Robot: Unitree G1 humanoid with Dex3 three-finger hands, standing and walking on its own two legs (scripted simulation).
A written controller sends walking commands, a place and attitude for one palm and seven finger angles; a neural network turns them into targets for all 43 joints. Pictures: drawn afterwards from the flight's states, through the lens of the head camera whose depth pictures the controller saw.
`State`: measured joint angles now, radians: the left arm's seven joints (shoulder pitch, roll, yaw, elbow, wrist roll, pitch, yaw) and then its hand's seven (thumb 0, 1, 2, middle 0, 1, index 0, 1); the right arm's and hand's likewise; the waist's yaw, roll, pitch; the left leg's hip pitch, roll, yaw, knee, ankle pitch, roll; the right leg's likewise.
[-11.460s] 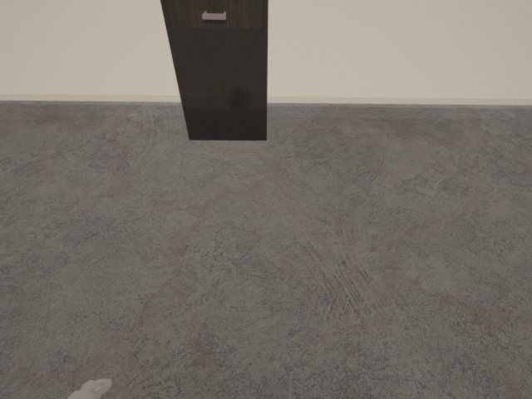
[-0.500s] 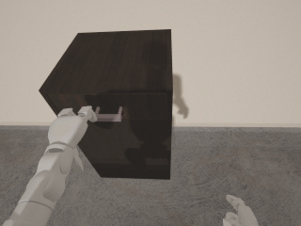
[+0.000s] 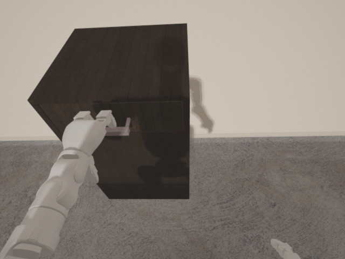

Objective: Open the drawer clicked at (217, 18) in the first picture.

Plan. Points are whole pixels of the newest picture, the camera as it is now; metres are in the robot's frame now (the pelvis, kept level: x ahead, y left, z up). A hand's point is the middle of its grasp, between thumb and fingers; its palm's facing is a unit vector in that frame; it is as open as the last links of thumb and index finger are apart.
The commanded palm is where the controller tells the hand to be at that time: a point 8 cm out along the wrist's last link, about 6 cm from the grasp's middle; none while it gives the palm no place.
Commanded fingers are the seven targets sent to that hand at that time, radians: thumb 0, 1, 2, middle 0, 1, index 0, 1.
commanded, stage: move the hooked fingers above the handle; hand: left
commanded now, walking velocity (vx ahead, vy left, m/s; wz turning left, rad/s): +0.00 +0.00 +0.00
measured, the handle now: (113, 126) +0.49 +0.25 -0.03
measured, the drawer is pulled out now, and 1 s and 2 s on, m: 0.00 0.00 0.00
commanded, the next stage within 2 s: none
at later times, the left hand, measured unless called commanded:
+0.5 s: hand (105, 135) +0.40 +0.22 +0.04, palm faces +0.01 -0.04 -1.00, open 13.8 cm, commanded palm +0.38 +0.24 +0.09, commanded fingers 0.00 -0.50 0.30 -0.30 -1.20 -0.30 -1.20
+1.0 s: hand (111, 124) +0.45 +0.22 +0.03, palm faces +0.03 -0.03 -1.00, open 13.8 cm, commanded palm +0.41 +0.24 +0.08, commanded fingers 0.00 -0.50 0.30 -0.30 -1.20 -0.30 -1.20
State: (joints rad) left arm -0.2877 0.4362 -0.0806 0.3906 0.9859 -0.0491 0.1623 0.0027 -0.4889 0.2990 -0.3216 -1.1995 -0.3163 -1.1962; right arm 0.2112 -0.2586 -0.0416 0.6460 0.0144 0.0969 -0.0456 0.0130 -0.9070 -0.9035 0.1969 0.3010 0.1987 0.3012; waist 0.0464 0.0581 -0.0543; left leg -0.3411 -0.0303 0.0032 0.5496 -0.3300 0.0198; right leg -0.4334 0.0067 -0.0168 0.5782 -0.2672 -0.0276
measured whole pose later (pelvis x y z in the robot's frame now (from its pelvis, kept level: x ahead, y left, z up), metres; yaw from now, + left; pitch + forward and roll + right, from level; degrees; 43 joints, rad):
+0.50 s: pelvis +0.00 +0.01 -0.01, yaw +0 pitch +10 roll +1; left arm -0.47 0.40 -0.09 0.64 1.05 -0.05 0.26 0.00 -0.49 0.30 -0.32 -1.20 -0.32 -1.20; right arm 0.24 -0.24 -0.05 0.66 0.01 0.10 -0.04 0.01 -0.91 -0.90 0.20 0.30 0.20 0.30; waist 0.01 0.04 -0.08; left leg -0.42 -0.04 0.02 0.60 -0.35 0.03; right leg -0.52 0.00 0.00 0.63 -0.28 -0.02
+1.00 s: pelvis +0.00 +0.01 -0.01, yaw -1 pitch +15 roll +0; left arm -0.65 0.43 -0.03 0.87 1.08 -0.08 0.35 0.00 -0.49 0.30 -0.36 -1.24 -0.32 -1.21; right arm 0.30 -0.26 -0.06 0.68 0.00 0.11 -0.02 0.01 -0.91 -0.90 0.20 0.30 0.20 0.30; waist -0.04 0.04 -0.12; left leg -0.56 -0.03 0.03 0.67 -0.38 0.03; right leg -0.64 0.01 0.01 0.67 -0.29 -0.02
